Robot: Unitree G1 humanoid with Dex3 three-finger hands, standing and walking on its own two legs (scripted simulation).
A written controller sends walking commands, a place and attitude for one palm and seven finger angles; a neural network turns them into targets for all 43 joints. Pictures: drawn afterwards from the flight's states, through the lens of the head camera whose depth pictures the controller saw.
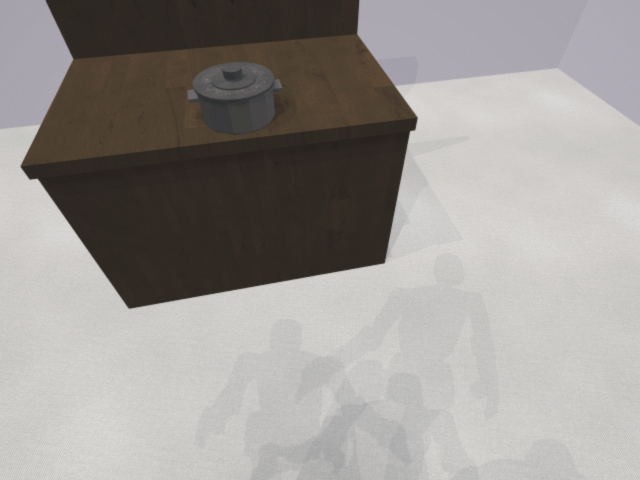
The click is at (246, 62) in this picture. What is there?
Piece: lid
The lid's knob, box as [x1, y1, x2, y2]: [222, 64, 241, 79]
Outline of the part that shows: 222,68 225,78 234,79 241,76 240,66 237,64 228,64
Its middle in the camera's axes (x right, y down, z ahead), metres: -0.23 -0.43 +0.99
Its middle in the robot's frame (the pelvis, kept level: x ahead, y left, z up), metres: +1.02 +0.28 +0.03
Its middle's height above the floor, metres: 0.81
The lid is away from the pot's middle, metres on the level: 0.00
